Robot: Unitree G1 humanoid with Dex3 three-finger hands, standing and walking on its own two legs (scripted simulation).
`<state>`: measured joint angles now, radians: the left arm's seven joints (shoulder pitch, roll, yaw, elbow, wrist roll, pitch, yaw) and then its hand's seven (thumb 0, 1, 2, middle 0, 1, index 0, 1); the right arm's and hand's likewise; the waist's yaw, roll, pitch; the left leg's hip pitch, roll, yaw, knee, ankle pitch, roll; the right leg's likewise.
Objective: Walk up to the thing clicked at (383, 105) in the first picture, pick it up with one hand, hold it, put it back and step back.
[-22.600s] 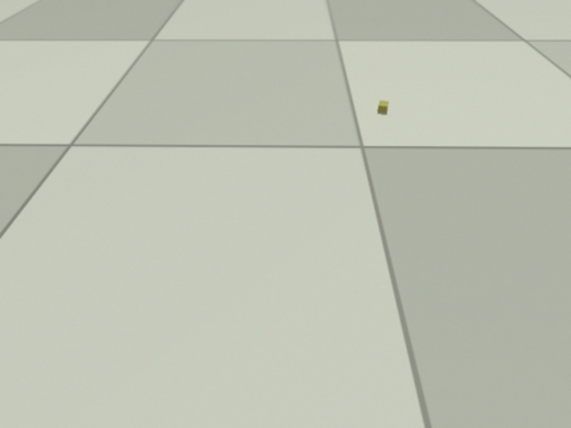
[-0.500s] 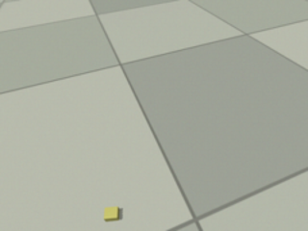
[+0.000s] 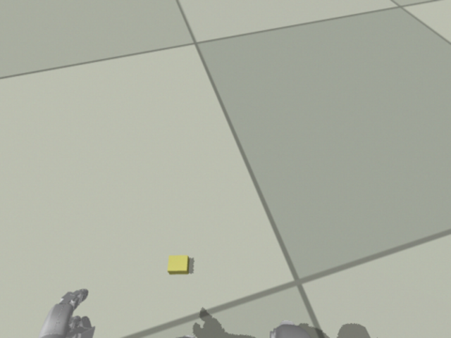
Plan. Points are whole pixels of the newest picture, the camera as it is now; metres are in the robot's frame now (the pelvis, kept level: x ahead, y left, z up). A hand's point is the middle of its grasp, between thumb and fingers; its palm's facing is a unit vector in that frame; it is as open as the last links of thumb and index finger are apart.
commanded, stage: walk up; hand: left
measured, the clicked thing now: (178, 264) +0.46 +0.22 -0.72
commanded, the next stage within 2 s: stand in 1.24 s
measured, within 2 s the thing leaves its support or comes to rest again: neither
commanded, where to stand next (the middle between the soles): +0.07 -0.01 m, yaw -2 degrees
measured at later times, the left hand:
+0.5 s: hand out of the picture +0.03 +0.26 -0.12, palm faces -0.08 -0.90 -0.43, open 7.4 cm
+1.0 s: hand out of the picture +0.09 +0.26 -0.12, palm faces +0.03 -0.91 -0.40, open 7.4 cm
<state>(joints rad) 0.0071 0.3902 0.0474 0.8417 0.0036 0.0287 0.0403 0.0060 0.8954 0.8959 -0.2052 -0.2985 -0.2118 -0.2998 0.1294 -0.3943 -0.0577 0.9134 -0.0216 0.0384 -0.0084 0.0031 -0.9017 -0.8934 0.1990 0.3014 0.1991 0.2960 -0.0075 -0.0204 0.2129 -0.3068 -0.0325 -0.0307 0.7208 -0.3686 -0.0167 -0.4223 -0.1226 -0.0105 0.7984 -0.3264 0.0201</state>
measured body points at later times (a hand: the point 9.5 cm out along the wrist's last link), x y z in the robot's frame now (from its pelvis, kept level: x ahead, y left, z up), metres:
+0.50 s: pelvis -0.03 -0.04 +0.02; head -0.04 -0.04 +0.46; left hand +0.03 +0.30 -0.09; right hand +0.00 -0.39 -0.09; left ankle +0.01 +0.13 -0.70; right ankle +0.00 -0.15 -0.71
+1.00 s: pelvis +0.00 -0.02 +0.02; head +0.03 -0.02 +0.46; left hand +0.08 +0.31 -0.09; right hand +0.04 -0.33 -0.11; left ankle +0.03 +0.12 -0.71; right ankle +0.00 -0.15 -0.70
